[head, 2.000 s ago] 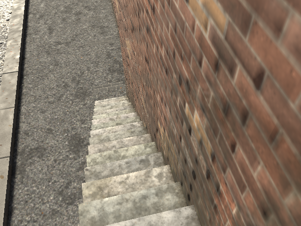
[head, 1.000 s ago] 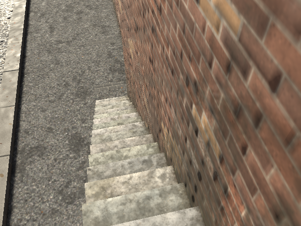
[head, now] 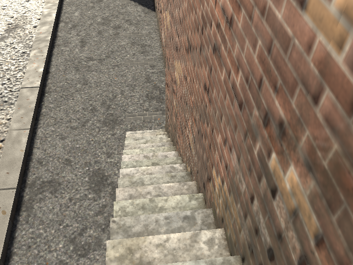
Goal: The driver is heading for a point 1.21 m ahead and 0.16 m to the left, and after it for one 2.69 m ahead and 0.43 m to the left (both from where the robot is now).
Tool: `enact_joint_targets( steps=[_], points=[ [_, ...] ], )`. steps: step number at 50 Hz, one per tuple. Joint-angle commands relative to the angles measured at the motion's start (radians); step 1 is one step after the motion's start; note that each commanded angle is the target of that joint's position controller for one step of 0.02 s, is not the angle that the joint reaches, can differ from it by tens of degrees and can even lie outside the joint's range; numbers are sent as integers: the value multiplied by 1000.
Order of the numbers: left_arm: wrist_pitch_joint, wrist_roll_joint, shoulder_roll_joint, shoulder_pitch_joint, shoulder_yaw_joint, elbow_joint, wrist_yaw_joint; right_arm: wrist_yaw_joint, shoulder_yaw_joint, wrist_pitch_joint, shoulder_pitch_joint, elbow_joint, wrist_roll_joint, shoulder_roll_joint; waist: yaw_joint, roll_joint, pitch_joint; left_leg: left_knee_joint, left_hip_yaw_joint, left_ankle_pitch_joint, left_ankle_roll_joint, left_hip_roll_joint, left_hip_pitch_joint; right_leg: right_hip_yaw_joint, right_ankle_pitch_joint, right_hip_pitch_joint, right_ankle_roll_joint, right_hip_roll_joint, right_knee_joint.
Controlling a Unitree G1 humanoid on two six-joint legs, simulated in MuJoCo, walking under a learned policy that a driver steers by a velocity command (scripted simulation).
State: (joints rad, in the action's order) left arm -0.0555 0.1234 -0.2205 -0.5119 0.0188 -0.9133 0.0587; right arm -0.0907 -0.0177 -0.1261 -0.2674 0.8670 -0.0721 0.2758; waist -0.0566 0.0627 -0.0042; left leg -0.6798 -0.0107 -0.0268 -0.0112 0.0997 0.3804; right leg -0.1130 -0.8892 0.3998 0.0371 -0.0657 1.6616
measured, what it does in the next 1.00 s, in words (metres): goes down: right foot 0.19 m lower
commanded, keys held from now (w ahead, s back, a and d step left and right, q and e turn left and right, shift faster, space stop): w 1.00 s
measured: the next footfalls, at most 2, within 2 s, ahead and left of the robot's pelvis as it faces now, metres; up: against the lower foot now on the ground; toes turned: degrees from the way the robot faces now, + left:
right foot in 0.54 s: +0.37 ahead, -0.16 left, -0.19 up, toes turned -4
left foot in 1.10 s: +0.52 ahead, +0.19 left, -0.39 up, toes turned -9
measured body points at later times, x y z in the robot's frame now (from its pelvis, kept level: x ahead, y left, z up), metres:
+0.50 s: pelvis +0.23 -0.03 -0.14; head +0.22 -0.05 +0.31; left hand +0.39 +0.16 -0.25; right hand +0.14 -0.25 -0.30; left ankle +0.03 +0.10 -0.73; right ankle +0.36 -0.17 -0.86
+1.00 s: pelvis +0.38 +0.00 -0.29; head +0.39 -0.05 +0.16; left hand +0.31 +0.27 -0.39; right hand +0.57 -0.19 -0.43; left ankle +0.51 +0.18 -0.99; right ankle +0.33 -0.16 -0.94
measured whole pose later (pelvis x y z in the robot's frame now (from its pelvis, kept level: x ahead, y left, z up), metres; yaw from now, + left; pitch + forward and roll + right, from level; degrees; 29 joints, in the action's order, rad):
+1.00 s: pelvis +0.38 +0.00 -0.29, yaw +2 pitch -2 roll +0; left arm -0.09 -0.05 -0.18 -0.46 0.04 -0.96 -0.14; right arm -0.06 -0.01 0.13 -0.03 0.79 -0.06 0.21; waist -0.06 0.14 -0.06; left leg -0.68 0.21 0.43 0.04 -0.01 0.51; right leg 0.03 -0.69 0.38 0.07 -0.12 1.11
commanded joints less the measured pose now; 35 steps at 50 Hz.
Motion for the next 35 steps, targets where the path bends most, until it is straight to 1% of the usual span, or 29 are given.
enact_joint_targets(
  steps=[1, 2, 4, 5, 6, 7, 8, 9, 10, 11, 12, 14, 15, 16, 18, 20, 21, 22, 23, 24, 25, 26, 27, 28, 29, 30, 31, 33, 35],
  points=[
    [-5, -251, -111, -70, 83, 108, -69, -17, -89, 26, -566, 123, 47, 225, 139, 182, 213, -126, 315, 1591, -6, 326, -784, 100, 60, 790, -81, 119, 670],
    [15, -222, -89, -18, 65, 91, -110, -16, -80, 36, -532, 105, 80, 189, 126, 115, 178, -51, 341, 1315, 5, 298, -668, 143, 146, 796, -85, 90, 600],
    [59, -149, -38, 140, 43, 138, -138, 8, -85, 43, -418, 111, 40, 199, 114, 194, 28, 170, 611, 298, -220, 367, -360, 59, 317, 814, -101, -3, 462],
    [7, -10, 90, 164, -44, 149, -40, -4, 19, 22, -335, 116, -24, 109, 23, 222, -316, 230, 793, -283, -248, 382, -98, -188, 720, 1125, -144, -88, 537],
    [41, -144, -81, 167, 51, 102, -101, 8, -6, 13, -286, 101, 30, -44, 24, -41, -137, 205, 467, -1, -106, 275, -63, 44, 787, 744, -69, -49, 63],
    [67, -152, -16, 182, 22, 146, -113, 30, -8, 5, -196, 91, 36, 39, -30, 86, -160, 249, 472, -115, -135, 263, 117, 66, 857, 619, -11, -30, -189],
    [88, -126, 6, 275, 12, 172, -120, 45, -4, 0, -74, 87, 50, 56, -56, 19, -230, 337, 384, -211, -157, 187, 388, 79, 1016, 355, 25, -45, -437],
    [122, -100, 12, 159, 24, 80, -125, 45, -19, -4, -75, 118, 39, 126, -72, 88, -144, 311, 377, -197, -198, 185, 392, 84, 1086, 193, 25, -16, -317],
    [134, -105, -14, 86, 32, 38, -116, 38, -28, 1, -101, 145, 47, 150, -85, 141, -106, 258, 295, -86, -212, 170, 316, 137, 1099, 169, 18, 2, -328],
    [128, -128, -42, 207, 39, 66, -110, 45, -6, -5, -123, 161, 81, 81, -42, 107, -200, 231, 228, -234, -179, 106, 180, 59, 1336, 339, -9, -53, -599],
    [113, -126, -66, 307, 44, 81, -99, 50, 6, -5, -189, 181, 90, 57, 23, 73, -205, 216, 274, -351, -194, 109, 47, 80, 1356, 416, -24, -53, -692],
    [73, -107, -58, 480, 42, 114, -80, 73, 2, 5, -265, 173, 67, 59, 99, -4, -204, 152, 314, -484, -208, 134, -149, 31, 1435, 522, -36, -70, -883],
    [43, 62, 10, 341, -31, 68, 48, 122, 20, -8, -314, 173, 4, 60, 115, 7, -278, 7, 313, -489, -249, 156, -124, -8, 1368, 655, -77, -12, -837],
    [32, 66, 16, 328, -25, 49, 77, 127, 30, -7, -405, 212, 6, 42, 142, -22, -221, 13, 301, -517, -265, 140, -166, 16, 1328, 631, -89, -9, -867],
    [33, 25, -8, 428, -31, 104, 85, 125, 50, 3, -420, 229, -6, 8, 180, -37, -155, -12, 278, -592, -260, 121, -88, 89, 1258, 509, -76, -8, -952],
    [26, 9, 22, 495, -67, 163, 75, 121, 48, 4, -364, 201, -34, 38, 202, -15, -131, -40, 231, -643, -242, 106, 43, 118, 1231, 269, -48, -5, -987],
    [30, 14, 23, 459, -75, 166, 73, 110, 48, 3, -287, 188, -63, 61, 161, 18, -137, -75, 235, -610, -224, 116, 113, 77, 1277, 166, -49, -17, -904],
    [20, 16, 30, 461, -87, 191, 73, 104, 39, -1, -231, 157, -54, 71, 161, -9, -123, -134, 186, -572, -182, 107, 98, 63, 1285, 106, -51, -28, -976],
    [19, 17, -33, 455, -71, 184, 77, 113, 30, 1, -187, 137, -34, 100, 154, -20, -126, -239, 172, -535, -151, 78, 52, 106, 1240, 91, -48, -11, -1047],
    [17, 23, -64, 307, -58, 151, 85, 108, 24, 6, -148, 129, -50, 142, 86, 1, -97, -421, 169, -543, -103, 50, 24, 99, 1238, -29, -63, -22, -1088],
    [9, 6, -112, 72, -25, 67, 86, 84, 12, 16, -143, 148, -55, 178, 8, -75, -48, -613, 140, -456, -68, 21, 41, 149, 1310, -224, -75, 8, -1176],
    [-4, -2, -163, -28, 4, 6, 63, 83, 11, 30, -238, 187, 6, 145, -2, -302, -64, -905, 56, -576, -24, -120, -46, 202, 1357, -264, -106, 41, -1601],
    [-2, 19, -189, -167, 34, 7, 60, 22, 25, 50, -427, 269, -48, 88, -25, -278, 102, -1282, 89, -619, -3, -171, 246, 141, 1394, -719, -191, -40, -1211],
    [-4, -10, -259, -257, 48, 19, 88, -5, 9, 44, -388, 208, -17, 41, -24, -315, 282, -1581, 81, -733, 27, -236, 540, 6, 1865, -969, -345, -131, -874],
    [17, -228, -236, -264, 70, -71, -47, 48, 4, 91, -149, 54, 26, -6, -15, -238, 195, -1394, 61, -924, 43, -196, 655, -116, 2069, -819, -291, -355, -926],
    [10, -193, -217, -258, 69, -45, -101, 94, -12, 171, -200, 132, -17, -2, 45, 30, 69, -1362, 171, -737, 16, -227, 704, -318, 2189, -751, -249, -474, -970],
    [4, -212, -217, -189, 68, -29, -140, 107, 3, 218, -183, 115, -33, -57, 82, -82, 90, -1383, 175, -695, 22, -188, 656, -452, 2052, -623, -281, -542, -1017],
    [-4, -197, -141, -103, 44, -8, -163, 107, 0, 268, 12, 43, -53, -3, 57, -110, -20, -1153, 253, -356, 1, -168, 643, -301, 1692, -321, -230, -433, -1022],
    [-12, -182, -118, 12, 23, 15, -170, 73, 23, 281, 89, -24, 7, -49, 108, -110, -41, -822, 213, -154, 28, -171, 455, -128, 1558, -77, -189, -331, -1109]
  ],
)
